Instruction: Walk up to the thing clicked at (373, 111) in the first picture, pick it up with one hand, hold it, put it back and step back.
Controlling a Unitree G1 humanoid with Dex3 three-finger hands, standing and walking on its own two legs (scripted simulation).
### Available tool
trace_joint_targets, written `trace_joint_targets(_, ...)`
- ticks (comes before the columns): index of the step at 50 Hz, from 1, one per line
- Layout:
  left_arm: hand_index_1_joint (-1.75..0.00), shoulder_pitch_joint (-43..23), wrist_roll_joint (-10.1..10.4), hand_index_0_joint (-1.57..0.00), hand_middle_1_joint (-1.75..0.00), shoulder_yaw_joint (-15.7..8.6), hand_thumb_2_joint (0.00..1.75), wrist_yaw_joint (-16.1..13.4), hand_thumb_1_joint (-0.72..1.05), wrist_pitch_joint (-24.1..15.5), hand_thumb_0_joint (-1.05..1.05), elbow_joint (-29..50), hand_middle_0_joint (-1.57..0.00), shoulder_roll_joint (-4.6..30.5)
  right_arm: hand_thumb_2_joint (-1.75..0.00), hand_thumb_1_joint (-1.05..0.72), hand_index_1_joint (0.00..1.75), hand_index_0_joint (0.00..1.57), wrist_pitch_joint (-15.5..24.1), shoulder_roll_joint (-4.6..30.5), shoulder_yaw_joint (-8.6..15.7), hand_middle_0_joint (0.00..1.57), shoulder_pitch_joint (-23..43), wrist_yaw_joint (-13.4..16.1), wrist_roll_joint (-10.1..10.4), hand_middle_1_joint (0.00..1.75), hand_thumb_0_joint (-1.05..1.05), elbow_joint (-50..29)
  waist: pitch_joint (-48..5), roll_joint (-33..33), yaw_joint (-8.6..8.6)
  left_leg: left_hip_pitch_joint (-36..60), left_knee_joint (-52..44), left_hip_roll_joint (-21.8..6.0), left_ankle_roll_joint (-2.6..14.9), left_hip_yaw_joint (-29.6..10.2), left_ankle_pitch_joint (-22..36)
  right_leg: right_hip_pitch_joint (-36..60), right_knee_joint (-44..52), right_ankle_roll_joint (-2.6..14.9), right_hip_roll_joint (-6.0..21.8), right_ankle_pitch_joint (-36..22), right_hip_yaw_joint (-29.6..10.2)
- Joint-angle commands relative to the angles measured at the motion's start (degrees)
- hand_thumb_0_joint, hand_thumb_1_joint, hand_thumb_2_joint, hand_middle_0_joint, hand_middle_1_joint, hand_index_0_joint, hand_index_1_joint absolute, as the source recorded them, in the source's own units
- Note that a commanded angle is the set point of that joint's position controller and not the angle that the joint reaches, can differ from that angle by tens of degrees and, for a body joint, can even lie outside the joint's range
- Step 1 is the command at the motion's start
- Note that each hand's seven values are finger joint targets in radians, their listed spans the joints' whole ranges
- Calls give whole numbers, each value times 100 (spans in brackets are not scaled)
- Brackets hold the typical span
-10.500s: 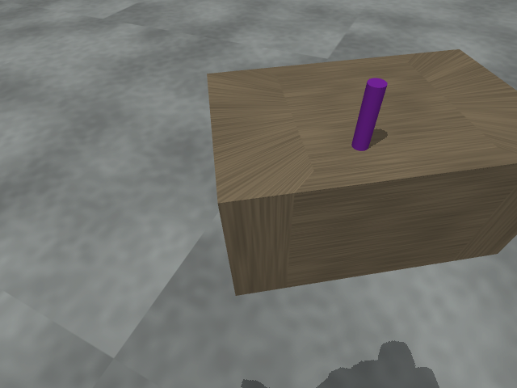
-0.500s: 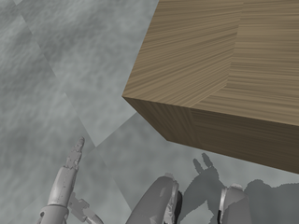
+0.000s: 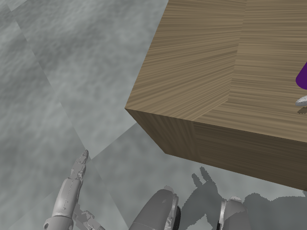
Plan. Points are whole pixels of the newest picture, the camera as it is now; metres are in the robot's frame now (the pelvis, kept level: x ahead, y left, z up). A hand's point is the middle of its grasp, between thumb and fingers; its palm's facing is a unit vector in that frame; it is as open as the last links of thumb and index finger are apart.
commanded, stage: rest palm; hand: right
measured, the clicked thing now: out of the picture +0.54 -0.26 +0.07
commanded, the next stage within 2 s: close in 0.06 s
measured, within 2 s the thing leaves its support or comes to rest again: leaves its support in 1.42 s
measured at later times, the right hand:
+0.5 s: hand out of the picture +0.53 -0.25 +0.02, palm faces +0.27 +0.96 +0.01, open 15.3 cm
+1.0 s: hand out of the picture +0.54 -0.25 +0.02, palm faces +0.28 +0.96 +0.01, open 8.0 cm
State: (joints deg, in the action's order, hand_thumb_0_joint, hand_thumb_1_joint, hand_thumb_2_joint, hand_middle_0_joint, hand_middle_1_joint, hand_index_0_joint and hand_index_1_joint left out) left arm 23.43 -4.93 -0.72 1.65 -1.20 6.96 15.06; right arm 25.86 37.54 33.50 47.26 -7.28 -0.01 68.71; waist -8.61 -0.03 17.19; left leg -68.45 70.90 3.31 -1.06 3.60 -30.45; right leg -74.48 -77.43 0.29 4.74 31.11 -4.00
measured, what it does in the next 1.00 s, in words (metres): stands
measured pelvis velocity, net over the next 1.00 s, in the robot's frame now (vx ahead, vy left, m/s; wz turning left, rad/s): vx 0.00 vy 0.00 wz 0.00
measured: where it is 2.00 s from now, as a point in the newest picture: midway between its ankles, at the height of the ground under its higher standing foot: outside the picture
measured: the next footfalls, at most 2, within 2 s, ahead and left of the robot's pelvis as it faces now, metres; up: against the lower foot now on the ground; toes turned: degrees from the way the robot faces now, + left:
none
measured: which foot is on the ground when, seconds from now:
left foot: down 0.00-1.00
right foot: down 0.00-1.00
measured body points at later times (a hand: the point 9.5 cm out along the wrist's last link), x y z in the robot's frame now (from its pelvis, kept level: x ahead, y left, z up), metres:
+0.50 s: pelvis +0.00 +0.00 +0.00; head +0.16 -0.07 +0.42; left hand +0.17 +0.26 +0.04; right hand +0.51 -0.30 +0.03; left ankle +0.03 +0.14 -0.61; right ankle +0.03 -0.11 -0.61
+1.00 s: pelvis +0.00 +0.00 +0.00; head +0.17 -0.07 +0.42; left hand +0.17 +0.26 +0.04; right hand +0.52 -0.30 +0.03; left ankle +0.03 +0.14 -0.61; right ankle +0.03 -0.11 -0.61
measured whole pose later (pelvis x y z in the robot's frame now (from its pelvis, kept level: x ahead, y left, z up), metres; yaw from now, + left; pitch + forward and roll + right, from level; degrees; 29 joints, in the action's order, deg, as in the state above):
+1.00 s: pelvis +0.00 +0.00 +0.00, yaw +0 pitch +29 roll +7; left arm 21.2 -5.5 -0.1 3.1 0.8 8.0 14.5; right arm 27.7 40.2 33.2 53.4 -3.5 -2.9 75.1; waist -8.1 0.3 19.3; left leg -68.5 69.6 3.5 -0.7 3.8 -29.9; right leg -74.5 -76.0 -0.1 4.9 30.5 -4.3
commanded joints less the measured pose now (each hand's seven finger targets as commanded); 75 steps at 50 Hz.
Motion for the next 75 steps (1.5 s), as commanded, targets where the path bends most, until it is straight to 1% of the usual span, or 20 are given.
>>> trace_joint_targets(1, -7, 256, 15, -3, -4, -752, 7, -114, -58, -208, 0, 781, -5, 944, -5, 56, 6, 4, 475, 1228, -124, 4, 2166, 129, 27, 6, 0, -1083, -2950, 1827, -44, 926, -758, 143, 247, 50, 1901, 3237, 972, 8, -74, -2421, -121)
trace_joint_targets(5, -6, 143, 14, -3, -4, -770, 7, -77, -59, -200, 0, 1010, -5, 947, -4, 57, 7, 8, 521, 1165, -161, 8, 2232, 200, -9, 7, 0, -1205, -3251, 1818, -35, 1093, -809, 140, 236, 45, 2056, 3480, 996, 12, -68, -2658, -126)
trace_joint_targets(8, -6, 347, 16, -3, -4, -718, 7, -22, -58, -136, 0, 664, -5, 838, -7, 55, 13, 16, 505, 1004, -165, 16, 1954, 233, 10, 13, 0, -985, -2795, 1680, -81, 1215, -873, 121, 211, 0, 2099, 3075, 1045, 35, -125, -2450, -60)
trace_joint_targets(11, -5, 89, 21, -4, -5, -767, 5, -16, -55, -144, 0, 958, -5, 924, -6, 58, 22, 38, 558, 1106, -81, 38, 2099, 295, -11, 22, 0, -1093, -3000, 1470, -48, 1424, -899, 115, 184, -47, 2184, 3023, 1020, 67, -140, -2377, -44)
trace_joint_targets(20, -5, 201, -10, -4, -5, -702, 5, -8, -55, -123, 0, 950, -4, 901, -13, 54, 38, 62, 705, 1371, -77, 62, 2633, 253, -145, 38, 0, -653, -2802, 1691, 231, 1025, -856, 123, 212, -35, 1913, 3007, 993, 55, -122, -2201, -108)
trace_joint_targets(26, -4, 53, -32, -4, -5, -765, 4, -14, -55, -111, 0, 1056, -4, 998, -22, 48, 51, 78, 641, 1695, 41, 78, 2826, 313, -194, 51, 0, -879, -3255, 2072, 117, 915, -784, 137, 249, 28, 1825, 3413, 1025, -14, -81, -2463, -168)
trace_joint_targets(30, -5, -20, -25, -4, -5, -611, 4, 3, -54, -89, 0, 1006, -4, 875, -33, 36, 61, 86, 496, 1200, -199, 86, 2502, 311, -185, 61, 0, -477, -2971, 1906, 74, 901, -808, 156, 249, 75, 1810, 3250, 1074, -19, -79, -2436, -166)
trace_joint_targets(40, -4, -82, -42, -5, -5, -660, 4, -41, -54, -80, 0, 1108, -4, 993, -62, 6, 87, 106, 666, 1665, 0, 107, 2989, 451, -228, 87, 0, -638, -3067, 1722, 295, 1070, -828, 159, 213, 10, 1906, 3002, 986, 48, -89, -2188, -156)
trace_joint_targets(44, -4, 140, -17, -5, -5, -713, 3, -19, -54, -64, 0, 1116, -4, 993, -74, -13, 98, 115, 610, 1802, 39, 116, 2893, 445, -246, 98, 0, -700, -3314, 1936, 254, 1073, -859, 160, 203, 15, 2055, 3331, 951, 49, -93, -2504, -156)
trace_joint_targets(47, -4, 78, -30, -5, -5, -620, 3, 7, -54, -45, 0, 894, -4, 890, -83, -22, 106, 122, 553, 1488, -81, 122, 2833, 424, -200, 106, 0, -427, -2892, 1874, 270, 925, -820, 156, 203, 9, 2026, 3026, 922, 43, -86, -2412, -148)
trace_joint_targets(50, -4, -24, -24, -5, -5, -761, 3, 13, -53, -44, 0, 1275, -4, 1046, -99, -32, 120, 129, 575, 1697, 40, 129, 2776, 476, -245, 120, 0, -752, -3483, 2056, 133, 1093, -770, 166, 232, 41, 2078, 3439, 982, 1, -81, -2686, -161)
trace_joint_targets(53, -5, 236, -22, -5, -5, -739, 4, 27, -54, 24, 0, 837, -5, 963, -119, -38, 132, 129, 531, 1569, -23, 127, 2726, 469, -208, 132, 0, -790, -3136, 2107, 111, 1026, -788, 161, 236, 47, 2067, 3301, 1023, -9, -88, -2713, -145)
trace_joint_targets(56, -5, -212, 16, -5, -5, -829, 5, -11, -55, -9, 0, 1044, -5, 1065, -128, -47, 139, 134, 543, 1972, 177, 132, 3124, 509, -166, 139, 0, -1334, -3637, 2151, 30, 1289, -847, 141, 218, -5, 2210, 3499, 981, 17, -86, -2775, -129)
trace_joint_targets(60, -5, -156, 29, -5, -5, -709, 4, -30, -54, 19, 0, 808, -5, 912, -132, -54, 143, 137, 485, 1421, -243, 135, 3027, 484, -173, 143, 0, -1055, -3494, 2071, 140, 1490, -1028, 155, 201, 2, 2247, 3561, 1111, 34, -126, -2626, -80)
trace_joint_targets(62, -5, -405, 44, -5, -5, -791, 4, -73, -54, 15, 0, 1137, -5, 1140, -130, -47, 144, 140, 578, 2089, 53, 138, 3350, 563, -190, 143, 0, -1846, -4005, 2205, 9, 1749, -1060, 142, 189, -12, 2469, 3927, 1139, 29, -123, -2971, -86)
trace_joint_targets(66, -5, -167, 58, -5, -5, -739, 5, -59, -54, 49, 0, 476, -5, 971, -130, -41, 143, 139, 555, 1608, -180, 136, 3215, 574, -66, 143, 0, -1410, -3291, 2318, 142, 1408, -1214, 152, 206, 10, 2310, 4084, 1259, -1, -120, -3145, -70)
trace_joint_targets(68, -5, -415, 40, -5, -5, -795, 5, -87, -54, 16, 0, 563, -5, 1124, -129, -41, 142, 137, 641, 2132, 45, 135, 3553, 671, -99, 142, 0, -1823, -3813, 2293, -13, 1607, -1195, 147, 203, -2, 2466, 4367, 1254, 1, -119, -3372, -67)
trace_joint_targets(70, -5, -293, 42, -5, -5, -624, 5, -39, -54, 24, 0, 275, -5, 925, -129, -43, 142, 138, 615, 1602, -272, 135, 3363, 623, -60, 142, 0, -1478, -3344, 2250, 60, 1568, -1274, 151, 214, 1, 2326, 4149, 1341, 2, -146, -3123, -44)
trace_joint_targets(72, -5, -551, 74, -5, -5, -724, 5, -89, -54, -33, 0, 416, -5, 1028, -129, -44, 142, 137, 716, 1942, -126, 135, 3694, 675, -48, 141, 0, -1976, -3650, 2374, -3, 1634, -1351, 132, 225, -25, 2266, 4469, 1415, -13, -130, -3107, -40)
trace_joint_targets(75, -5, -501, 66, -5, -5, -686, 4, -60, -54, -44, 0, 212, -5, 989, -131, -48, 142, 137, 648, 1421, -355, 134, 3046, 607, -38, 142, 0, -1071, -3226, 2056, 89, 1614, -1410, 147, 209, 31, 2281, 4283, 1495, -17, -149, -3168, -74)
